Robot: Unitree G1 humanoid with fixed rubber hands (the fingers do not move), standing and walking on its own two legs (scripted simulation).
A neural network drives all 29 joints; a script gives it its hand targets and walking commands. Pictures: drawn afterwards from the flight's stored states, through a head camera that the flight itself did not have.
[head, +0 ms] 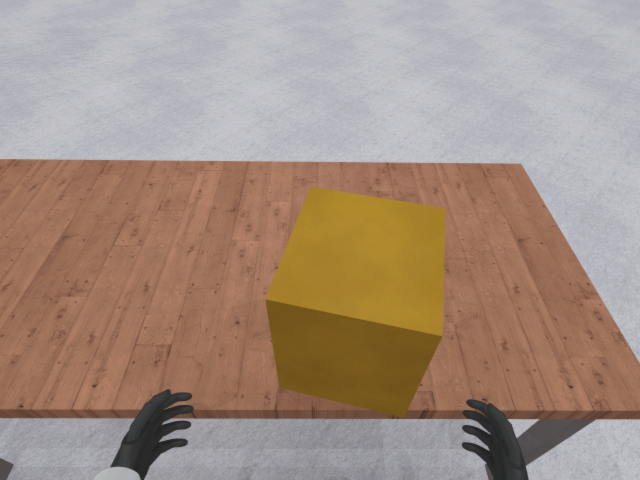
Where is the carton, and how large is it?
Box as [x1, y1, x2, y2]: [265, 187, 444, 417]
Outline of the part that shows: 310,187 265,299 279,387 403,417 442,334 444,208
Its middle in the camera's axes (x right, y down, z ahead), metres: +0.06 +0.10 +0.59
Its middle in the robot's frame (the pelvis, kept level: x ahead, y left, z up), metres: +0.38 -0.01 -0.03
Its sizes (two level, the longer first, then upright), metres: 0.210 0.200 0.250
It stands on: a table, 0.62 m high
